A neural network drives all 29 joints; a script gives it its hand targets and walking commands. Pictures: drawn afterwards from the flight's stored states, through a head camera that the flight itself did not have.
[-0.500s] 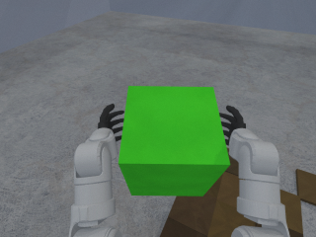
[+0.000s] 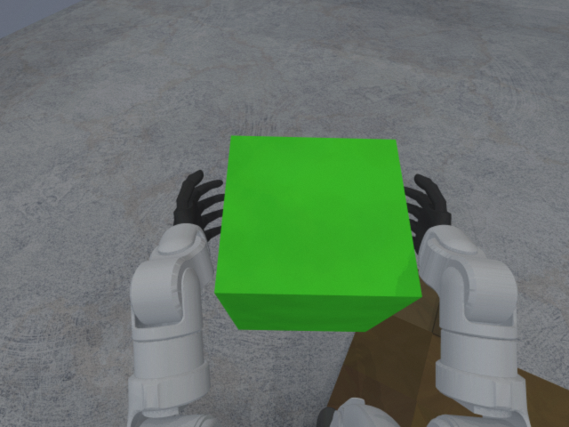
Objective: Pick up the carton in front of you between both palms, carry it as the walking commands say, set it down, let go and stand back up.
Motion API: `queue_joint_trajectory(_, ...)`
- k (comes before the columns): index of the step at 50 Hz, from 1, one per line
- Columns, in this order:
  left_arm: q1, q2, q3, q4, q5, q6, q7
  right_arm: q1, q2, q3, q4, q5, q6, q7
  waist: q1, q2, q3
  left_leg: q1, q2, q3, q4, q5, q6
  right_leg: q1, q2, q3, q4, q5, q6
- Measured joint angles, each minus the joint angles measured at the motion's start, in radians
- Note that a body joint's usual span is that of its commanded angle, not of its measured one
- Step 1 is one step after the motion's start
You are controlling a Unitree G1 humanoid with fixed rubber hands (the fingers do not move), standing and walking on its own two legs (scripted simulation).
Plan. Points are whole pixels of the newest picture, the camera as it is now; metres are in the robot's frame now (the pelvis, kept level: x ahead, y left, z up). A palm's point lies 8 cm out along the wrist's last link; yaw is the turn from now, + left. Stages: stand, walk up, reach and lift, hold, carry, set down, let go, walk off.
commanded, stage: carry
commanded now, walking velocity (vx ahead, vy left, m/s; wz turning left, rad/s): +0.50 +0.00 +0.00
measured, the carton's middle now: (307, 246) +0.36 +0.01 +0.04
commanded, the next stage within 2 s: none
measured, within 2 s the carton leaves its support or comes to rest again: neither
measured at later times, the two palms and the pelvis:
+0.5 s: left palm (178, 72) +0.61 +0.21 +0.18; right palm (364, 72) +0.61 -0.09 +0.18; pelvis +0.27 +0.06 +0.01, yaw -2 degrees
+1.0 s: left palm (217, 46) +0.89 +0.21 +0.09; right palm (345, 51) +0.88 -0.09 +0.07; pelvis +0.56 +0.06 -0.02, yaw +0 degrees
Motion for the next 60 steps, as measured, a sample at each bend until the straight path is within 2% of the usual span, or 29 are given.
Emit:
queue_joint_trajectory(2, -0.009, 0.01, 0.002, -0.011, -0.014, 0.021, 0.011, -0.019, 0.007, -0.008, -0.008, -0.004, 0.024, -0.001, 0.026, -0.007, 0.008, -0.118, -0.013, -0.028, 0.191, -0.001, 0.014, 0.049, 0.003, 0.015, -0.022, -0.029, 0.001)
queue_joint_trajectory(4, -0.008, 0.016, 0.013, -0.026, -0.031, 0.042, 0.011, -0.034, 0.028, -0.019, -0.022, -0.02, 0.052, -0.002, 0.038, -0.015, 0.005, -0.208, 0.005, -0.032, 0.193, 0.02, 0.019, 0.107, 0.001, 0.026, -0.074, -0.036, 0.011)
queue_joint_trajectory(11, -0.063, 0.023, 0.042, -0.03, -0.043, 0.107, 0.012, -0.081, 0.047, -0.038, -0.049, -0.063, 0.123, -0.006, 0.039, -0.011, -0.058, -0.347, 0.084, -0.025, -0.161, 0.132, -0.017, 0.28, -0.01, 0.041, -0.231, -0.065, 0.027)
queue_joint_trajectory(18, -0.108, 0.007, 0.059, 0.047, 0.001, 0.168, 0.004, -0.108, 0.03, -0.061, 0.009, -0.075, 0.191, 0.001, 0.022, 0.009, -0.125, -0.294, 0.102, 0.0, -0.448, 0.317, -0.035, 0.432, -0.018, 0.054, -0.277, -0.16, 0.072)
queue_joint_trajectory(23, -0.157, 0.007, 0.069, 0.13, 0.033, 0.184, 0.007, -0.159, 0.011, -0.09, 0.107, -0.075, 0.199, 0.001, 0.01, 0.003, -0.146, -0.164, 0.084, 0.06, -0.629, 0.368, -0.017, 0.478, -0.042, 0.052, -0.131, -0.312, 0.132)
queue_joint_trajectory(24, -0.168, 0.012, 0.076, 0.138, 0.036, 0.188, 0.008, -0.18, 0.011, -0.094, 0.132, -0.077, 0.197, 0.002, 0.009, 0.008, -0.148, -0.125, 0.08, 0.07, -0.651, 0.343, -0.019, 0.471, -0.047, 0.054, -0.058, -0.362, 0.138)
queue_joint_trajectory(25, -0.178, 0.022, 0.083, 0.148, 0.036, 0.188, 0.007, -0.202, 0.015, -0.097, 0.161, -0.083, 0.188, 0.001, 0.006, 0.011, -0.155, -0.111, 0.075, 0.057, -0.637, 0.299, -0.002, 0.438, -0.054, 0.057, 0.048, -0.408, 0.136)
queue_joint_trajectory(26, -0.183, 0.039, 0.089, 0.166, 0.03, 0.183, 0.005, -0.207, 0.028, -0.097, 0.189, -0.092, 0.168, 0.0, -0.009, -0.014, -0.153, -0.133, 0.053, 0.063, -0.573, 0.25, 0.014, 0.39, -0.066, 0.086, 0.166, -0.406, 0.132)
queue_joint_trajectory(29, -0.167, 0.05, 0.115, 0.213, 0.021, 0.177, -0.006, -0.177, 0.058, -0.091, 0.226, -0.104, 0.153, -0.002, -0.036, -0.03, -0.13, -0.133, 0.031, 0.064, -0.509, 0.185, 0.033, 0.225, -0.047, 0.135, 0.449, -0.358, 0.116)
queue_joint_trajectory(32, -0.138, 0.019, 0.129, 0.222, 0.041, 0.148, -0.013, -0.119, 0.077, -0.1, 0.213, -0.105, 0.125, -0.002, -0.048, -0.038, -0.088, -0.079, 0.019, 0.059, -0.551, 0.167, 0.04, 0.086, -0.059, 0.13, 0.487, -0.242, 0.117)
queue_joint_trajectory(37, -0.053, -0.016, 0.105, 0.131, 0.047, 0.074, -0.027, -0.04, 0.092, -0.084, 0.142, -0.084, 0.048, 0.014, -0.057, -0.053, -0.021, 0.039, 0.001, 0.064, -0.657, 0.146, 0.047, -0.076, -0.095, 0.13, 0.358, -0.075, 0.129)
queue_joint_trajectory(39, -0.021, -0.021, 0.089, 0.083, 0.043, 0.048, -0.03, -0.02, 0.091, -0.068, 0.109, -0.074, 0.02, 0.018, -0.066, -0.056, -0.004, 0.083, -0.004, 0.062, -0.687, 0.129, 0.046, -0.102, -0.099, 0.12, 0.25, -0.012, 0.124)
queue_joint_trajectory(44, 0.043, -0.023, 0.057, -0.022, 0.033, 0.017, -0.035, 0.016, 0.081, -0.023, 0.038, -0.05, -0.01, 0.02, -0.085, -0.06, 0.003, 0.195, -0.017, 0.057, -0.723, 0.046, 0.032, -0.052, -0.067, 0.076, -0.065, 0.136, 0.081)
queue_joint_trajectory(47, 0.061, -0.025, 0.042, -0.03, 0.039, 0.01, -0.037, 0.029, 0.07, -0.011, 0.026, -0.048, -0.007, 0.021, -0.084, -0.048, -0.012, 0.241, -0.015, 0.06, -0.633, -0.044, 0.017, 0.071, -0.025, 0.025, -0.227, 0.188, 0.052)
queue_joint_trajectory(49, 0.053, -0.034, 0.033, 0.003, 0.053, -0.002, -0.037, 0.025, 0.044, -0.008, 0.041, -0.046, -0.001, 0.025, -0.061, -0.015, -0.019, 0.168, 0.009, 0.063, -0.361, -0.067, -0.007, 0.124, -0.004, 0.008, -0.212, 0.084, 0.022)
queue_joint_trajectory(51, 0.048, -0.029, 0.026, 0.038, 0.059, -0.005, -0.035, 0.02, 0.028, -0.004, 0.07, -0.044, 0.002, 0.027, -0.033, -0.001, -0.016, 0.028, -0.003, 0.015, -0.012, -0.079, -0.022, 0.132, 0.001, 0.005, -0.148, 0.012, 0.011)
queue_joint_trajectory(53, 0.062, -0.027, 0.031, 0.059, 0.054, 0.001, -0.034, 0.031, 0.041, -0.007, 0.089, -0.058, 0.01, 0.027, -0.009, -0.013, -0.021, -0.096, -0.005, 0.002, 0.169, -0.055, -0.017, 0.172, -0.002, 0.013, -0.153, -0.012, 0.016)
queue_joint_trajectory(56, 0.092, -0.025, 0.046, 0.071, 0.04, -0.004, -0.035, 0.039, 0.073, -0.015, 0.107, -0.093, 0.011, 0.033, 0.007, -0.023, -0.029, -0.24, 0.034, 0.009, 0.157, 0.019, -0.016, 0.253, -0.007, 0.02, -0.211, -0.037, 0.021)
queue_joint_trajectory(60, 0.105, -0.019, 0.048, 0.075, 0.027, -0.017, -0.037, 0.049, 0.092, -0.017, 0.104, -0.117, -0.002, 0.038, 0.012, -0.026, -0.045, -0.348, 0.082, 0.017, -0.032, 0.105, -0.029, 0.358, -0.01, 0.029, -0.289, -0.067, 0.027)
